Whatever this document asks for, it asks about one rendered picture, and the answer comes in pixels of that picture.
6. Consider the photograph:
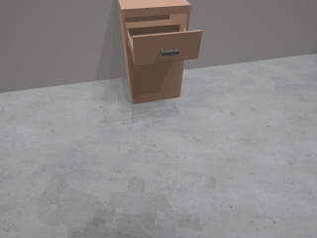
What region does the handle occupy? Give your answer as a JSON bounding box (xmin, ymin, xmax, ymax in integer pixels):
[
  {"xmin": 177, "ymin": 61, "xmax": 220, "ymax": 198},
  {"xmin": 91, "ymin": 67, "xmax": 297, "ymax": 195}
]
[{"xmin": 160, "ymin": 47, "xmax": 179, "ymax": 57}]

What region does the drawer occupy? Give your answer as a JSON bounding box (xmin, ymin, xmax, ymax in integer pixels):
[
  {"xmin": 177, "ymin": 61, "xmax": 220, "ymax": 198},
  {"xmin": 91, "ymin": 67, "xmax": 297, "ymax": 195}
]
[{"xmin": 127, "ymin": 24, "xmax": 203, "ymax": 66}]

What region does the cabinet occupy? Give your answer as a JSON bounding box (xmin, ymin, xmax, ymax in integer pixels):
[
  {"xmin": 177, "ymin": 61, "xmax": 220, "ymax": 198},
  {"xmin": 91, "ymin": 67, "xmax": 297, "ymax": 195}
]
[{"xmin": 117, "ymin": 0, "xmax": 191, "ymax": 104}]

